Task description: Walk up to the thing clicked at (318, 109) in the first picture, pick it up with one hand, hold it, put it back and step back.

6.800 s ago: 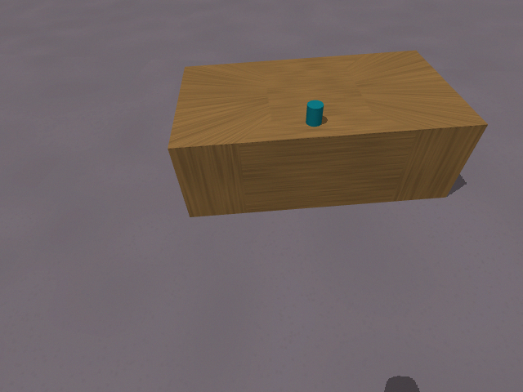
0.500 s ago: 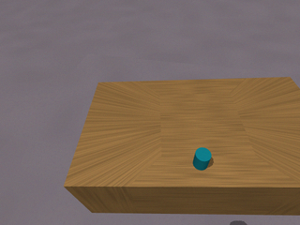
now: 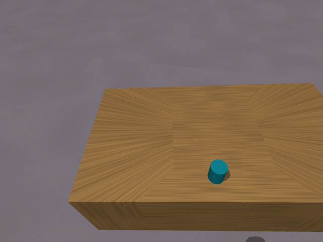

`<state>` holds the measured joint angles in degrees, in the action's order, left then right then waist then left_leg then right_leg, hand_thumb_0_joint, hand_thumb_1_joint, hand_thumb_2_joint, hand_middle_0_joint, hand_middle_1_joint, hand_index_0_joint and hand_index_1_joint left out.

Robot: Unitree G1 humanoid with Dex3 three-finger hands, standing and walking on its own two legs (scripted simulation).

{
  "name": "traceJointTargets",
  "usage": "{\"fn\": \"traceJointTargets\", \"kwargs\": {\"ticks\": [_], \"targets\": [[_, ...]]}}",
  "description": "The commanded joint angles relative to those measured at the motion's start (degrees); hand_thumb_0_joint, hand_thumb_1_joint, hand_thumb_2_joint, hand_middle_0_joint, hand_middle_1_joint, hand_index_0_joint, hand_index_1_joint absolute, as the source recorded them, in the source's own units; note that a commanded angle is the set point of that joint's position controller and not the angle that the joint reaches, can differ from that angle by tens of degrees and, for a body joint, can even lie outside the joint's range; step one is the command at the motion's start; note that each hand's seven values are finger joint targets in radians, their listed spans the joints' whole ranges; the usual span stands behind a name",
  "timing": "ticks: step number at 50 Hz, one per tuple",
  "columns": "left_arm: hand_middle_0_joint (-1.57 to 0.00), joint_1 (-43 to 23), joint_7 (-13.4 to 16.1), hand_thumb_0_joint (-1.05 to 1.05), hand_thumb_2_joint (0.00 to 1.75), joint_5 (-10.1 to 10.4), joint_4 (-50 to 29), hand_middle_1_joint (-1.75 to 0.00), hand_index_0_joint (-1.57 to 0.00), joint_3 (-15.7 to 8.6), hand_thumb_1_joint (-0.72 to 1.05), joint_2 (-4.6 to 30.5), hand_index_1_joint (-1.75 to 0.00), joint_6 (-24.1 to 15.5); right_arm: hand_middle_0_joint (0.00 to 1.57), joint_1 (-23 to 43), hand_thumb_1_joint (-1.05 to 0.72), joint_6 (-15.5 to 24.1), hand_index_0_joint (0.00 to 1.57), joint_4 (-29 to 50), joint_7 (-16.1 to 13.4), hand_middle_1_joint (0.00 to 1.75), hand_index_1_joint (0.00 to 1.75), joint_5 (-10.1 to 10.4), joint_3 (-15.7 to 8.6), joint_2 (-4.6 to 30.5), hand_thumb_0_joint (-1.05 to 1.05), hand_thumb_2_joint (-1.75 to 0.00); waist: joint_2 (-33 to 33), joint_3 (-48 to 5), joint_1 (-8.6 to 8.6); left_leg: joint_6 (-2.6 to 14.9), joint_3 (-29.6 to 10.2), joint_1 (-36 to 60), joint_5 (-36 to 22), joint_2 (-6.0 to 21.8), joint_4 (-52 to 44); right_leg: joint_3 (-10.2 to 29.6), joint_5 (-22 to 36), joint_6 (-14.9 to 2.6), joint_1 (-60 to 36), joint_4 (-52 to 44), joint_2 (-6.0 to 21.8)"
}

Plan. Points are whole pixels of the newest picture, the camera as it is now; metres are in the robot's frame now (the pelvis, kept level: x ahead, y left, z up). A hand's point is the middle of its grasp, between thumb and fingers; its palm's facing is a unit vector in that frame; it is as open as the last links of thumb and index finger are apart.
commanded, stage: stand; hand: right
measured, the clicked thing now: (217, 171) +0.45 -0.19 -0.29
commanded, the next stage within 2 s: go down in 0.36 s
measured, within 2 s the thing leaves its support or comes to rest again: neither
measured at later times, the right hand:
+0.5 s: hand out of the picture +0.07 -0.25 -0.16, palm faces -0.02 +0.94 -0.33, open 7.5 cm
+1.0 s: hand out of the picture +0.14 -0.26 -0.14, palm faces +0.06 +0.94 -0.32, open 16.3 cm
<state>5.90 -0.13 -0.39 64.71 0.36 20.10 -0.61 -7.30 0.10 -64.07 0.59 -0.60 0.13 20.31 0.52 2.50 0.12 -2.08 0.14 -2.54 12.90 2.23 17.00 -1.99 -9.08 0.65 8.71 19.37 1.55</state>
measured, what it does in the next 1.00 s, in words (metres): stands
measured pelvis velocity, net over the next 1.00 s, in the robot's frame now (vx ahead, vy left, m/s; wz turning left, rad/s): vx -0.01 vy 0.01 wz -0.02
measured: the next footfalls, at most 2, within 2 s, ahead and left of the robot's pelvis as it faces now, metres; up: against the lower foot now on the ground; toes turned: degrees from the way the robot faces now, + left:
none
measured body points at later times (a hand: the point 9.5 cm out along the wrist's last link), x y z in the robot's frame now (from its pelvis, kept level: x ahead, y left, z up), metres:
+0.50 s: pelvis +0.00 +0.00 +0.00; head +0.01 +0.00 +0.45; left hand +0.08 +0.31 -0.13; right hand +0.07 -0.30 -0.14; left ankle -0.04 +0.14 -0.75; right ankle +0.02 -0.13 -0.75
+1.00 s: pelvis -0.01 +0.01 -0.03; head +0.04 +0.01 +0.42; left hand +0.14 +0.29 -0.12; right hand +0.13 -0.31 -0.12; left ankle -0.04 +0.14 -0.75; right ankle +0.02 -0.13 -0.75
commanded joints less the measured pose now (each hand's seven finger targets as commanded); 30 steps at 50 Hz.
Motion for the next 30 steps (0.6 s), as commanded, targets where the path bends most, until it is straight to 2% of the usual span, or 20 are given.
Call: {"fn": "traceJointTargets", "kwargs": {"ticks": [1, 10, 15, 22, 23, 24, 25, 26, 27, 28, 29, 30], "targets": [[-0.2, -2.2, 0.6, 0.0, 0.9, 0.1, -3.1, -0.3, -0.2, -2.5, 0.9, 12.6, -0.3, -1.3, 0.2, 1.5, -0.9, 1.3, 0.2, 3.1, -1.0, 0.3, 0.3, 0.0, -2.4, 11.8, 0.0, -0.9, -0.8, -4.2, -0.07, 2.42, -3.2, -2.5, -11.1, 6.1, -2.7, 5.3, 11.7, -2.05, -4.7, -1.8, 6.5], [-0.2, -2.1, 0.5, 0.0, 0.9, 0.0, -3.3, -0.3, -0.2, -2.6, 0.9, 12.5, -0.3, -1.1, 0.2, 1.6, -0.9, 1.4, 0.2, 3.1, -1.1, 0.3, 0.3, 0.0, -2.5, 12.1, 0.0, -0.9, 0.0, -3.9, 0.0, 2.3, -3.1, -2.4, -10.7, 6.1, -2.8, 5.2, 10.9, -1.93, -4.0, -2.0, 6.3], [-0.2, -2.1, 0.6, 0.0, 0.9, -0.2, -3.3, -0.3, -0.2, -2.6, 0.9, 12.4, -0.3, -1.0, 0.2, 1.9, -0.9, 1.3, 0.2, 3.2, -1.1, 0.3, 0.3, -0.1, -2.5, 12.1, 0.0, -0.9, 0.0, -3.3, -0.06, 2.52, -3.1, -3.2, -7.9, 5.9, -3.3, 5.4, 8.5, -1.77, -3.7, -2.6, 6.2], [-0.2, -1.5, 0.6, 0.0, 0.9, -0.2, -3.2, -0.3, -0.2, -2.5, 0.9, 12.4, -0.3, -1.3, 0.2, 1.9, -0.9, 1.3, 0.2, 3.3, -1.0, 0.3, 0.3, -0.1, -2.7, 12.2, 0.0, -0.9, -1.0, -4.1, 0.12, 2.66, -3.3, -2.2, -10.2, 6.1, -2.6, 5.1, 10.3, -1.88, -4.0, -2.2, 6.3], [-0.12, -1.8, 0.6, 0.0, 0.82, -0.1, -3.3, -0.22, -0.12, -2.6, 0.82, 12.5, -0.22, -1.3, 0.12, 1.5, -0.82, 1.3, 0.12, 3.2, -1.1, 0.22, 0.22, -0.1, -2.6, 12.2, 0.0, -0.82, -0.8, -4.4, -0.14, 2.69, -3.1, -2.3, -10.2, 6.0, -2.6, 5.6, 11.4, -1.89, -4.5, -2.2, 6.5], [-0.04, -21.9, 1.1, 0.0, 0.74, 4.9, -23.4, -0.14, -0.04, -2.3, 0.74, 2.9, -0.14, -7.2, 0.04, 21.6, -0.74, 5.7, 0.04, 23.3, -1.7, 0.14, 0.14, 4.5, -0.4, 0.2, 0.0, -0.74, -5.3, -3.8, 1.03, 2.11, 2.1, -11.8, -6.0, -2.1, 4.0, -0.5, 3.8, -0.86, 1.7, 2.1, -0.4], [-0.02, -19.9, 1.9, 0.0, 0.66, 5.0, -26.6, -0.06, -0.02, -2.7, 0.66, 6.7, -0.06, -8.5, 0.02, 20.5, -0.66, 6.1, 0.03, 27.0, -2.0, 0.06, 0.06, 4.1, -2.1, 5.7, 0.0, -0.66, -3.7, -6.3, -0.54, 2.1, 2.3, -9.2, -4.7, -2.3, 4.2, 0.2, 2.4, -0.77, 0.5, 2.2, -0.2], [-0.02, -14.6, 2.5, 0.0, 0.58, 5.0, -20.1, -0.04, -0.01, -4.4, 0.58, 9.8, -0.05, -7.7, 0.03, 12.1, -0.58, 3.9, 0.03, 16.3, -2.4, 0.06, 0.06, 3.9, -3.3, 8.0, 0.0, -0.58, -1.9, -4.1, -1.52, 2.06, 2.5, -10.4, -2.2, -2.5, 4.3, 0.4, 0.5, -1.16, 2.6, 2.7, -0.5], [-0.02, -10.0, 2.6, 0.0, 0.5, 4.9, -16.8, -0.04, -0.01, -6.9, 0.5, 12.2, -0.05, -6.7, 0.01, 9.9, -0.5, 2.3, 0.02, 13.3, -2.2, 0.07, 0.07, 3.7, -5.0, 9.6, 0.0, -0.5, -0.9, -2.0, -0.41, 1.6, 2.9, -13.5, -1.1, -2.4, 5.8, 0.1, -0.3, -1.01, 3.6, 4.3, -0.8], [-0.02, -5.1, 2.8, 0.0, 0.42, 4.9, -17.1, -0.04, -0.02, -8.2, 0.42, 11.4, -0.05, -5.9, 0.02, 10.2, -0.42, 0.9, 0.03, 11.8, -2.4, 0.07, 0.07, 3.5, -7.2, 10.6, 0.0, -0.42, -0.2, -5.5, 0.71, 1.5, 2.9, -13.9, -3.9, -2.3, 7.1, 0.1, 2.3, -1.17, 3.2, 6.0, -1.0], [-0.02, -5.5, 3.6, 0.0, 0.34, 4.8, -21.7, -0.04, -0.02, -9.0, 0.37, 12.5, -0.04, -6.2, 0.03, 10.9, -0.34, 0.1, 0.03, 13.1, -2.8, 0.06, 0.06, 3.0, -8.5, 13.0, 0.0, -0.34, 0.3, -12.1, 1.37, 1.47, 2.8, -12.3, -7.1, -2.2, 7.9, 0.4, 5.7, -1.07, 1.3, 7.1, -0.8], [-0.02, -8.5, 4.1, 0.0, 0.26, 4.6, -24.7, -0.04, -0.02, -8.5, 0.34, 12.1, -0.04, -6.6, 0.03, 13.8, -0.26, -0.5, 0.03, 15.0, -2.8, 0.06, 0.06, 2.4, -8.5, 13.8, 0.0, -0.26, 0.9, -16.6, 0.86, 1.56, 2.5, -11.7, -8.9, -2.0, 9.0, 0.4, 7.8, -1.03, 1.0, 8.6, -0.8]]}}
